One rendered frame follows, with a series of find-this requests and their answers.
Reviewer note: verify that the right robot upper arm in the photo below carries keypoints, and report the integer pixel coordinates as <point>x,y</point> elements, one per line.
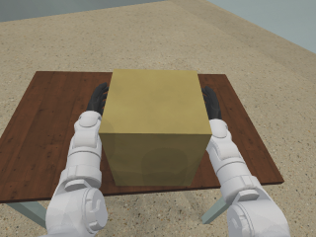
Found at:
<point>256,218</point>

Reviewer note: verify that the robot right hand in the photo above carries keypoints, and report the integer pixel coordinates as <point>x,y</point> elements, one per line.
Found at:
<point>212,105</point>

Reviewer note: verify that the left robot forearm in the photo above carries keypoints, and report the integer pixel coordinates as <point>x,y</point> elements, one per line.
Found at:
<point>84,157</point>

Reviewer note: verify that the right robot forearm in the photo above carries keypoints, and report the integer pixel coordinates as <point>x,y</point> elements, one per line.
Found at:
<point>236,181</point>

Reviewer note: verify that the table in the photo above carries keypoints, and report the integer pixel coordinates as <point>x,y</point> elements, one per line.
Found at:
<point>35,143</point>

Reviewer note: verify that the carton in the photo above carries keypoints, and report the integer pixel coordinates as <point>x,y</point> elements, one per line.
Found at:
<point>154,128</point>

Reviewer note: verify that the robot left hand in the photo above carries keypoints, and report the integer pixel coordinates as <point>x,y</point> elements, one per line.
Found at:
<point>96,102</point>

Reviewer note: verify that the left robot upper arm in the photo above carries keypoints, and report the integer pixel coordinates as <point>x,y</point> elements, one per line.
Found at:
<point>80,213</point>

